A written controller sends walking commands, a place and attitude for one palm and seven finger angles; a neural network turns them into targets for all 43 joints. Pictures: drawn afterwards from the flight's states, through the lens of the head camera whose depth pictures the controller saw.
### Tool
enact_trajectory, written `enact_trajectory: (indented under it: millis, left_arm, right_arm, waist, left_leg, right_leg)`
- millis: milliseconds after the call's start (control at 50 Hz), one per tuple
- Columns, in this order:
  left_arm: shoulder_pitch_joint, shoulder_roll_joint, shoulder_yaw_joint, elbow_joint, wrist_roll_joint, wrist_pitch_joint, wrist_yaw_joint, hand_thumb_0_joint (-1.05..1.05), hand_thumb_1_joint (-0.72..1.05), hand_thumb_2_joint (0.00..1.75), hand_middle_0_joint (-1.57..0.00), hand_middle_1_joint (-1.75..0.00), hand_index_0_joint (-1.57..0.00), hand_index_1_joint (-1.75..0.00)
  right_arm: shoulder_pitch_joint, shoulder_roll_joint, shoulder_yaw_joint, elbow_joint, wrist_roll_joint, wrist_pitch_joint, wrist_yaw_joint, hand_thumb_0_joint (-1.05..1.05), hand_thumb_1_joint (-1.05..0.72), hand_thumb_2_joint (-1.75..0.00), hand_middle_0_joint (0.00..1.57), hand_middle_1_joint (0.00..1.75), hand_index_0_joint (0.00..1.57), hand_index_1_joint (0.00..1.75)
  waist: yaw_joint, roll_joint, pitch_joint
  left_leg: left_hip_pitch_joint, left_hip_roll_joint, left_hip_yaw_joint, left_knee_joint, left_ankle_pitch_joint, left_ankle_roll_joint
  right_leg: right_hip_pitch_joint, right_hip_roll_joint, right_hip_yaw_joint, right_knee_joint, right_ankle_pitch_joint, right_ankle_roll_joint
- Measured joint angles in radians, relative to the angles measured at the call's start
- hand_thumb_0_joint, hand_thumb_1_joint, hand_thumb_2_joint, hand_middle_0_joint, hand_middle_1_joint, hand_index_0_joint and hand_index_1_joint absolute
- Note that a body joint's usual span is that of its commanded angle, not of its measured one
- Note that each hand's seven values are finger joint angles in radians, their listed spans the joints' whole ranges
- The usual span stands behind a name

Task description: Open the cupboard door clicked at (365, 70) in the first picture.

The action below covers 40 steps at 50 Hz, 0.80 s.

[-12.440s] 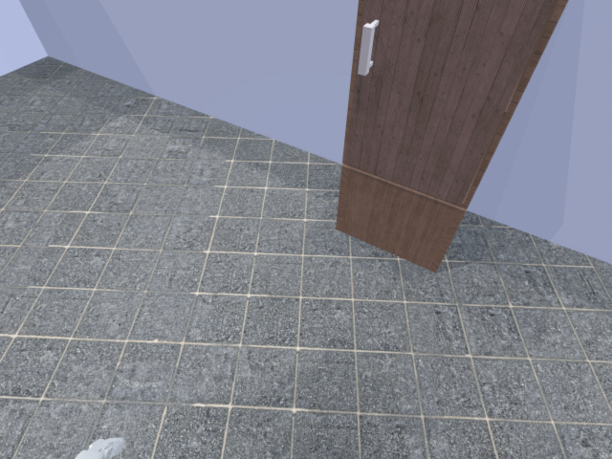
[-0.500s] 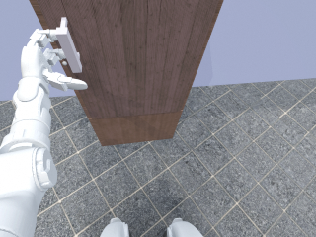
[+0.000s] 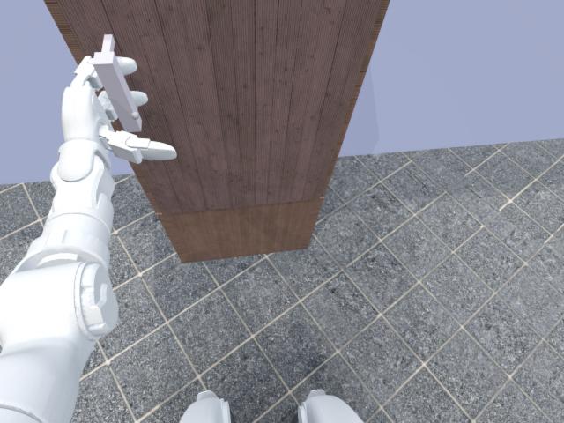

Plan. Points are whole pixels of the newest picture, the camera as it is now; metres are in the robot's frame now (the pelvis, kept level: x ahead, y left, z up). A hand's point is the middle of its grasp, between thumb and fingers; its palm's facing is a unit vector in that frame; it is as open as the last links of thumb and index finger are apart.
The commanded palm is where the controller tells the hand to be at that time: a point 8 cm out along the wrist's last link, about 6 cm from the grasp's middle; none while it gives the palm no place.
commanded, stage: slide the fingers in behind the handle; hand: left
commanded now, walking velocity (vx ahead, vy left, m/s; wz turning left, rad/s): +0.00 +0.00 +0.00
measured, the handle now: (121, 85) +0.58 +0.18 +0.10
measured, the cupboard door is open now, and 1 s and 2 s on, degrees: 0 1 28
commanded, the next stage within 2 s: close the thumb around the handle in 0.30 s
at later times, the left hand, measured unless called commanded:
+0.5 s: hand (132, 116) +0.52 +0.16 +0.10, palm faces +0.06 -1.00 -0.01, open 13.9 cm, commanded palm +0.49 +0.20 +0.10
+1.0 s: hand (132, 117) +0.51 +0.16 +0.10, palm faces +0.06 -1.00 -0.01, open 6.1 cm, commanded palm +0.48 +0.20 +0.10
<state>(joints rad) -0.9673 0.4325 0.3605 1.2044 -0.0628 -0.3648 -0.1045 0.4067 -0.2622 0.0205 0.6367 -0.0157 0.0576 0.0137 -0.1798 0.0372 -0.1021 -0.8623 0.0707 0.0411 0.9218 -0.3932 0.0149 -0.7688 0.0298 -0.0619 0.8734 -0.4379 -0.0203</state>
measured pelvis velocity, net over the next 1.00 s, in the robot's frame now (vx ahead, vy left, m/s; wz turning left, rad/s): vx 0.01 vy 0.00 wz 0.00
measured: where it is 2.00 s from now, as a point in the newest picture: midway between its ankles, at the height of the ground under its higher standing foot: outside the picture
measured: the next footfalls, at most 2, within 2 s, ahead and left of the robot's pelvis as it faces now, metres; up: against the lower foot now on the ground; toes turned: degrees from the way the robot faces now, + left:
none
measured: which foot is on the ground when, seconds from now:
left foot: down 0.00-1.00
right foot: down 0.00-1.00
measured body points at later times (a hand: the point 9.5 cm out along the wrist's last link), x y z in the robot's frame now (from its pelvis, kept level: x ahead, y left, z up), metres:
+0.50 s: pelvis +0.00 +0.00 +0.00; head +0.11 +0.01 +0.44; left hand +0.51 +0.21 +0.11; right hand +0.00 -0.26 -0.11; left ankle +0.02 +0.11 -0.69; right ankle -0.02 -0.11 -0.69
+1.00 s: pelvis +0.01 +0.00 +0.00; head +0.11 +0.01 +0.44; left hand +0.51 +0.21 +0.11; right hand +0.01 -0.26 -0.12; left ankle +0.02 +0.11 -0.69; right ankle -0.02 -0.11 -0.69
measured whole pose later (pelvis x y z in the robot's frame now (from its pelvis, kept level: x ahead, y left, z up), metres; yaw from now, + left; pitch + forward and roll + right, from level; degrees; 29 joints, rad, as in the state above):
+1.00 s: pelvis +0.01 +0.00 +0.00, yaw +0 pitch +19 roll -2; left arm -0.92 0.40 0.33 1.16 -0.08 -0.37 -0.10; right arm 0.41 -0.26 0.01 0.65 -0.01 0.07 0.02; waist -0.16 0.04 -0.11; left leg -0.83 0.06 0.04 0.91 -0.40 0.02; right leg -0.74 0.03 -0.06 0.86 -0.44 -0.02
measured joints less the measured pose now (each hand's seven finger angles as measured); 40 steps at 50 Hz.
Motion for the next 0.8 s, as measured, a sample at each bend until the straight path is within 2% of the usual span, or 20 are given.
enact_trajectory:
  millis: [160, 280, 500, 620, 800]
  left_arm:
    - [0.004, 0.017, 0.002, -0.002, -0.007, -0.001, -0.01, -0.01, -0.5, 0.3, -0.3, -1.2, -0.3, -1.2]
    - [0.009, 0.001, -0.02, -0.012, -0.021, -0.001, -0.012, -0.01, -0.5, 0.3, -0.29, -1.2, -0.3, -1.2]
    - [0.026, -0.016, -0.024, -0.023, -0.018, -0.009, 0.002, -0.01, -0.47, 0.31, -0.28, -1.2, -0.29, -1.2]
    - [0.02, -0.015, -0.024, -0.018, -0.016, -0.007, -0.003, -0.01, -0.29, 0.39, -0.3, -1.22, -0.31, -1.22]
    - [0.033, -0.024, -0.03, -0.034, -0.022, -0.008, 0.004, -0.01, 0.15, 0.58, -0.33, -1.27, -0.33, -1.26]
  right_arm:
    - [0.012, 0.0, 0.0, 0.005, 0.004, 0.001, -0.003, 0.01, -0.91, -0.9, 0.2, 0.3, 0.2, 0.3]
    - [0.019, -0.002, -0.006, 0.017, 0.004, 0.005, 0.0, 0.01, -0.91, -0.9, 0.2, 0.3, 0.2, 0.3]
    - [0.007, -0.003, -0.01, 0.01, 0.004, 0.005, 0.004, 0.01, -0.91, -0.9, 0.2, 0.3, 0.2, 0.3]
    - [-0.003, -0.002, -0.007, 0.008, 0.005, 0.004, 0.002, 0.01, -0.91, -0.9, 0.2, 0.3, 0.2, 0.3]
    - [-0.003, 0.0, -0.01, 0.009, 0.004, 0.005, 0.003, 0.01, -0.91, -0.9, 0.2, 0.3, 0.2, 0.3]
  waist:
    - [0.002, 0.002, 0.003]
    - [0.011, 0.003, 0.0]
    - [0.015, 0.001, -0.005]
    - [0.015, 0.0, -0.006]
    - [0.02, 0.002, -0.008]
  left_leg:
    - [0.001, 0.001, -0.001, -0.005, 0.003, -0.002]
    - [0.009, -0.001, -0.004, -0.01, 0.003, -0.003]
    - [0.019, -0.004, -0.001, -0.012, 0.001, -0.001]
    - [0.017, -0.005, -0.002, -0.011, 0.0, 0.0]
    - [0.02, -0.006, 0.0, -0.01, -0.003, 0.001]
  right_leg:
    - [0.001, 0.002, 0.0, -0.004, 0.002, -0.002]
    - [0.011, 0.001, -0.003, -0.01, 0.002, -0.002]
    - [0.019, -0.002, 0.0, -0.011, -0.001, 0.0]
    - [0.018, -0.003, 0.0, -0.01, -0.001, 0.0]
    - [0.02, -0.003, 0.003, -0.01, -0.004, 0.002]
